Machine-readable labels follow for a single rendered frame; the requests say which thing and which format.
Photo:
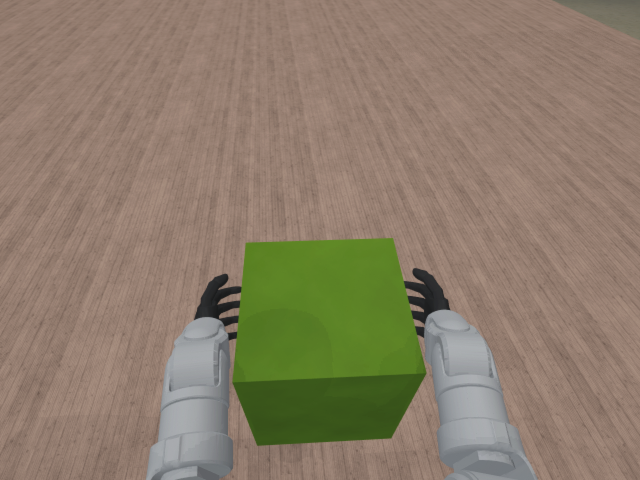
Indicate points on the left robot forearm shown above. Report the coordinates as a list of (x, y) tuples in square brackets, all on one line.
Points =
[(193, 441)]

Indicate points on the right robot hand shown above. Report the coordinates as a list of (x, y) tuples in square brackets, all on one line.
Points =
[(433, 294)]

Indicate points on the left robot hand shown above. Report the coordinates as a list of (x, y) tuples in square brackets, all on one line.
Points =
[(211, 297)]

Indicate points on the carton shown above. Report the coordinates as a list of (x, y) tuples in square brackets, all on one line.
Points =
[(326, 348)]

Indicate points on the right robot forearm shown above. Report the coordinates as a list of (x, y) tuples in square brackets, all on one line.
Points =
[(475, 433)]

